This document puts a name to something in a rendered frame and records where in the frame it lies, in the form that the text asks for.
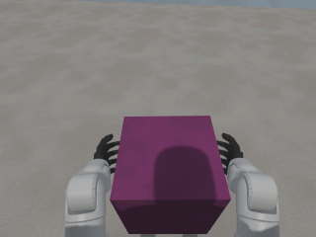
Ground left robot hand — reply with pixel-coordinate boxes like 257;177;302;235
94;134;120;174

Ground right robot hand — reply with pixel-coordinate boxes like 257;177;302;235
216;132;244;175

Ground carton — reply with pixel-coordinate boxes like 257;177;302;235
110;116;231;234

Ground robot left forearm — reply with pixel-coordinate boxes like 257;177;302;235
64;158;112;237

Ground robot right forearm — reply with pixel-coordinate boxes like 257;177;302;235
227;158;280;237

